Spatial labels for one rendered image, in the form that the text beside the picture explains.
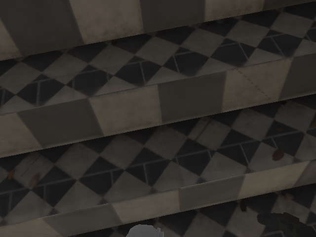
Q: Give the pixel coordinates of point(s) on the robot right hand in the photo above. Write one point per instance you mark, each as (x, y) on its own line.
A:
(287, 223)

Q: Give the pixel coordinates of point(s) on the left robot thigh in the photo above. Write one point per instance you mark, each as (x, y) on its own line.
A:
(144, 230)

